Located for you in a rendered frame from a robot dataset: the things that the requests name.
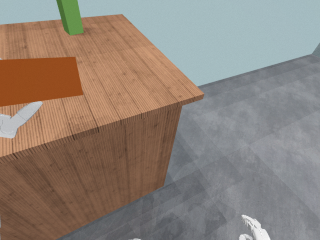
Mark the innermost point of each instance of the table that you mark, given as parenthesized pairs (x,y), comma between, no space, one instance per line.
(82,157)

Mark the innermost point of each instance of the sponge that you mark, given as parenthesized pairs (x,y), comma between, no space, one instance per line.
(38,79)

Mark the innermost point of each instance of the robot left hand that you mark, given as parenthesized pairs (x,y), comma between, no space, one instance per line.
(9,125)

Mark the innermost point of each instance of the robot right hand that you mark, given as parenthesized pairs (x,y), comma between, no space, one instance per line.
(255,228)

